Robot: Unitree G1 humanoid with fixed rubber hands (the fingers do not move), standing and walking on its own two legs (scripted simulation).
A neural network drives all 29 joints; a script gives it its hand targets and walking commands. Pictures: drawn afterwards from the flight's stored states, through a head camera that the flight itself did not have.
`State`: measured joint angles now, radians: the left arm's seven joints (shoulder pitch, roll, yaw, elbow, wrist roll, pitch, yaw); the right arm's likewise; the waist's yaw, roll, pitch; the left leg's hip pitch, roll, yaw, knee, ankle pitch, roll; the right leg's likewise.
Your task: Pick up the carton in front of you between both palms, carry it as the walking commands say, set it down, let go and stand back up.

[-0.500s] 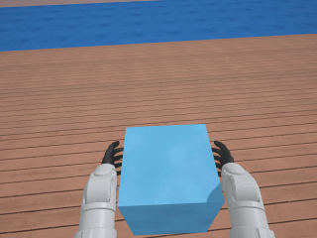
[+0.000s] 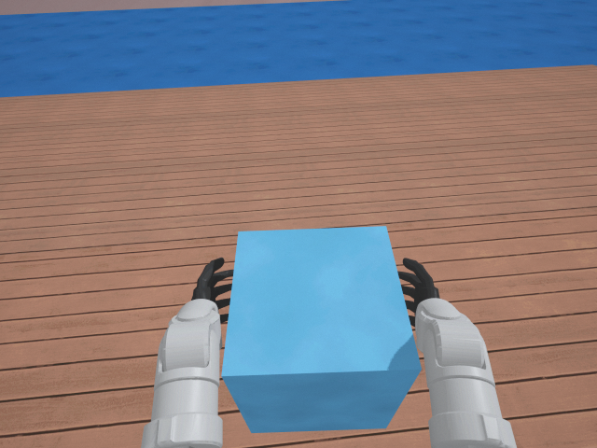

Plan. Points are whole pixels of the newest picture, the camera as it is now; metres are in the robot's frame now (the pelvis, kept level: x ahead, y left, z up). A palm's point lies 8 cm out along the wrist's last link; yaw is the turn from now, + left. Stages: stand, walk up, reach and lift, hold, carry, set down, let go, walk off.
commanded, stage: hold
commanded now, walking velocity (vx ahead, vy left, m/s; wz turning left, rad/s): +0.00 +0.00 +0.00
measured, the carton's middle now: (315, 334) +0.29 +0.00 -0.01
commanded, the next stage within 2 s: carry in 0.18 s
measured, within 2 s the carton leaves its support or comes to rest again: neither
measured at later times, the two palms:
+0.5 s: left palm (229, 260) +0.35 +0.12 +0.09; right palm (441, 266) +0.34 -0.18 +0.08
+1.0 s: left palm (269, 170) +0.57 +0.08 +0.10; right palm (432, 179) +0.54 -0.22 +0.09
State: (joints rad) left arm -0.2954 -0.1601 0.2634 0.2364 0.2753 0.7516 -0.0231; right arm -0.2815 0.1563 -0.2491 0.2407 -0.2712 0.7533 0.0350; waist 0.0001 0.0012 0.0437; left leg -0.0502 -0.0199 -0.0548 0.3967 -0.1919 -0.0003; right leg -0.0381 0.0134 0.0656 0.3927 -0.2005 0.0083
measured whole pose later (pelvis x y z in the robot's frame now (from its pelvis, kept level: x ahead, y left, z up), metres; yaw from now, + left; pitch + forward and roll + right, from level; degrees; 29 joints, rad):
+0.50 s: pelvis +0.07 -0.02 -0.01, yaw -1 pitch +3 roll +0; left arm -0.19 -0.14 0.13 -0.15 0.13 0.97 0.06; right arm -0.15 0.13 -0.14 -0.18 -0.12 0.98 -0.06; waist 0.00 0.01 -0.16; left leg -0.33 0.04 0.02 0.68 -0.44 0.00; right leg -0.23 -0.01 -0.05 0.47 -0.29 -0.01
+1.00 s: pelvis +0.32 -0.05 -0.01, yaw -2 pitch +4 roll +0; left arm -0.01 -0.13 0.07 -0.50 0.01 1.21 0.14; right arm -0.02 0.13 -0.06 -0.50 -0.02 1.24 -0.16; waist -0.03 0.05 -0.17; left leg -0.03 0.07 0.12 0.40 -0.43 -0.04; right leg -0.45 -0.05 -0.22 0.47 -0.16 0.00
